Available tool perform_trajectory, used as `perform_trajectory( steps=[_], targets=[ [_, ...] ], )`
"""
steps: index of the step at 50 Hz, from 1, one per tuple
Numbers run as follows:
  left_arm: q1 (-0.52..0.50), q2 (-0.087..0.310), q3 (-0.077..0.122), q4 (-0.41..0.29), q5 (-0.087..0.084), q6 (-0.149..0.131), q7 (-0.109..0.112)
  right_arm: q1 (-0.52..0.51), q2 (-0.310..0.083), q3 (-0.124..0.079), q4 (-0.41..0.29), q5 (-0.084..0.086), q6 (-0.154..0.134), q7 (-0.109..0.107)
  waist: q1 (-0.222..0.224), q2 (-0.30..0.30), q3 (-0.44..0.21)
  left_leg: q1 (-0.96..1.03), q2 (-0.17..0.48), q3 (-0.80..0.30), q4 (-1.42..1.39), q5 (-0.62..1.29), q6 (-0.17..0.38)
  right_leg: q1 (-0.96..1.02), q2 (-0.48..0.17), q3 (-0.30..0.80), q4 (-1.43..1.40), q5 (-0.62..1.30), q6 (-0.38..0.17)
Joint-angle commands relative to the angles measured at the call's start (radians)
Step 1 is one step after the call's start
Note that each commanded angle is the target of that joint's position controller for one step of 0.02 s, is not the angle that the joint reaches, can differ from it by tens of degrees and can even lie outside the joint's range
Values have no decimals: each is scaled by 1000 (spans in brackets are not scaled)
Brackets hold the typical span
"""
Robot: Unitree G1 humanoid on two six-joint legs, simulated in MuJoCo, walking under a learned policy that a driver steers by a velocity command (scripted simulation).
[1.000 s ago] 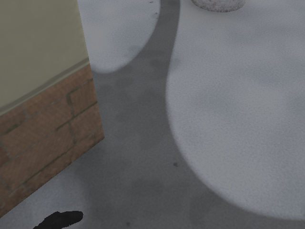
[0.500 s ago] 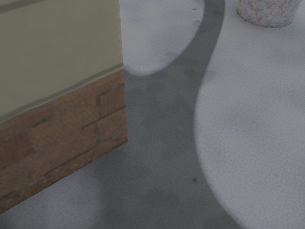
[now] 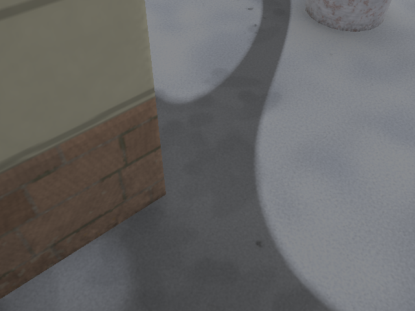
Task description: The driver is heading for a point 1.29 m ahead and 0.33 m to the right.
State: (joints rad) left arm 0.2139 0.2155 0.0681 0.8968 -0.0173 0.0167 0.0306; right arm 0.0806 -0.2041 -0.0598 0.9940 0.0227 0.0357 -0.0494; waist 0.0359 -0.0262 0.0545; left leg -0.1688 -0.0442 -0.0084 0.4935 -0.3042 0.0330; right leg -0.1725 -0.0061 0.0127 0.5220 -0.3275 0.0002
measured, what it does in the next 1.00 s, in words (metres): steps on the spot, turning right: right foot, then left foot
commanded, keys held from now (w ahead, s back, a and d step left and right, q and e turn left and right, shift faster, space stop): e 0.70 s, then no key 0.24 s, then w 0.06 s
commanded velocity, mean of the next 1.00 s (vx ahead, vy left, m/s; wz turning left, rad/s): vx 0.00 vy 0.00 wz -0.44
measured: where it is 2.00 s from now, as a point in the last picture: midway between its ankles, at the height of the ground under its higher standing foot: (278, 307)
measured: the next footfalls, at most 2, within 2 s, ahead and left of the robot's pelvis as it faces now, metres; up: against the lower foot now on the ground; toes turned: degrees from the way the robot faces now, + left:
right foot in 0.26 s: +0.01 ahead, -0.16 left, +0.00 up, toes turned -10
left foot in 0.80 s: +0.10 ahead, +0.02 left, +0.00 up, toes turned -32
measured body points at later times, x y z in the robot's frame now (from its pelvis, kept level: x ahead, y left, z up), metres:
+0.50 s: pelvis -0.01 -0.08 +0.01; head +0.03 -0.13 +0.45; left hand +0.13 +0.16 -0.10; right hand +0.09 -0.39 -0.13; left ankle +0.04 +0.08 -0.65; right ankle -0.03 -0.16 -0.74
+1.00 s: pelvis +0.03 -0.06 +0.01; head +0.07 -0.06 +0.46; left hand +0.29 +0.12 -0.11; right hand +0.00 -0.35 -0.11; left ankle +0.06 +0.04 -0.74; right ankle -0.09 -0.18 -0.67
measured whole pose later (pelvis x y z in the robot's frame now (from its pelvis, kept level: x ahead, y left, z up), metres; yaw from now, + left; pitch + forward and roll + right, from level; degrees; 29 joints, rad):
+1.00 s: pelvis +0.03 -0.06 +0.01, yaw -29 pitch +3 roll -1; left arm 0.19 0.32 0.08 0.72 -0.02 0.05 0.02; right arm 0.17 -0.23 -0.05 0.89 0.01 -0.01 -0.02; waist 0.00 -0.04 0.02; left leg -0.21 -0.02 -0.05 0.41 -0.25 0.03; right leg -0.40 0.09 0.20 0.96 -0.41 0.09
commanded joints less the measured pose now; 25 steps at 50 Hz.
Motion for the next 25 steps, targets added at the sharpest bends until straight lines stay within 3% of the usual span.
perform_trajectory(
  steps=[1, 3, 4, 5, 6, 8, 9, 11, 12, 13, 14, 15, 16, 17, 18, 19, 21, 23, 25],
  targets=[
    [-64, 85, 17, -93, -8, -8, 5, 59, -163, -46, -40, 1, 0, -21, -43, 114, -75, 100, 223, -197, -92, 338, 128, -162, 13, 24, 134, 126, -8],
    [-57, 65, 11, -107, -4, 1, 5, 21, -170, -51, -65, -17, -8, -27, -38, 184, -67, 60, 347, -282, -125, 363, 213, -239, 19, 9, 355, -217, 7],
    [-84, 81, 13, -120, 2, 6, 6, 5, -180, -50, -85, -37, -20, -30, -50, 193, -51, 29, 418, -326, -144, 431, 260, -309, -7, 40, 527, -350, 18],
    [-89, 92, 18, -134, -1, 11, 7, -2, -190, -50, -94, -38, -33, -32, -38, 163, -42, 20, 451, -334, -152, 474, 274, -356, -42, 86, 605, -379, 22],
    [-75, 93, 18, -135, 2, 17, 4, -33, -198, -51, -101, -26, -42, -32, -7, 139, -37, 15, 432, -286, -135, 486, 243, -368, -76, 111, 576, -347, 22],
    [-53, 87, 14, -128, 9, 17, -9, -53, -203, -54, -111, -11, -35, -29, 2, 107, -79, 19, 357, -158, -84, 509, 178, -299, -73, 46, 449, -238, 28],
    [-38, 82, 15, -127, -12, 17, -15, -49, -214, -60, -108, 5, -27, -33, 0, 128, -96, 13, 332, -111, -66, 483, 155, -256, -62, 2, 387, -163, 24],
    [-15, 72, 15, -123, -14, 17, -28, -43, -221, -61, -104, 17, -9, -35, 12, 150, -124, -22, 299, -34, -3, 418, 109, -142, -16, -84, 220, -20, 5],
    [4, 76, 22, -114, -11, 18, -31, -38, -212, -60, -103, 21, -2, -33, 21, 122, -122, -51, 285, -2, 47, 331, 72, -79, 21, -127, 118, 66, -15],
    [25, 89, 29, -103, -2, 20, -29, 1, -178, -56, -95, 15, 6, -31, 12, 31, -107, -109, 236, 62, 164, 160, 15, -18, 42, -105, 34, 162, -53],
    [45, 192, 54, -120, 2, 15, -16, 23, -118, -43, -115, -20, 10, -29, -14, -243, -76, -358, 125, 173, 450, -145, -82, 93, -126, 199, -27, 536, -139],
    [106, 272, 56, -149, 31, -15, -31, -112, -106, -28, -191, -40, 2, -24, 44, -354, -125, -566, -8, 47, 702, -473, -107, 123, -368, 606, -146, 823, -361],
    [151, 288, 59, -148, 73, -50, -46, -141, -138, -38, -196, -20, -4, -25, 68, -167, -179, -597, 15, -82, 820, -455, -82, 122, -422, 670, -199, 663, -419],
    [102, 286, 61, -157, 56, -69, -41, -162, -143, -40, -196, 1, -8, -32, 42, -105, -122, -619, 38, -109, 817, -354, -56, 102, -365, 584, -192, 556, -364],
    [45, 274, 61, -168, 25, -67, -21, -151, -151, -44, -177, -2, -11, -45, 18, -48, -88, -624, 60, -105, 758, -248, -52, 79, -311, 489, -190, 520, -291],
    [1, 233, 47, -179, 0, -55, -6, -123, -186, -54, -151, -9, -7, -51, -5, -38, -85, -583, 85, -106, 714, -159, -56, 65, -278, 413, -174, 564, -239],
    [19, 174, 28, -178, -5, -37, 6, -93, -152, -53, -143, -9, 2, -32, -22, -73, -146, -483, 65, -88, 669, -35, -67, 67, -210, 325, -162, 654, -202],
    [43, 169, 23, -173, -7, -32, 15, -105, -128, -50, -150, -4, 8, -24, -19, -65, -156, -474, 43, -82, 599, 29, -69, 86, -179, 292, -159, 672, -186],
    [56, 194, 30, -170, -12, -28, 25, -118, -108, -42, -166, -9, 2, -17, -20, -65, -150, -462, 30, -87, 488, 69, -82, 93, -157, 292, -165, 608, -171]
  ],
)
Velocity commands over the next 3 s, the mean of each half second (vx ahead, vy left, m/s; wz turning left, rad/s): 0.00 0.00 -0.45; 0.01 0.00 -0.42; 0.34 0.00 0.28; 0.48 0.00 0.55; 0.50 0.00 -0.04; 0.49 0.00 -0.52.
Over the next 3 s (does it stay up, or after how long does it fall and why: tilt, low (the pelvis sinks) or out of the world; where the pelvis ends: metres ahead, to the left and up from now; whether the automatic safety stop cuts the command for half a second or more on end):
stays up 0.97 -0.16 0.00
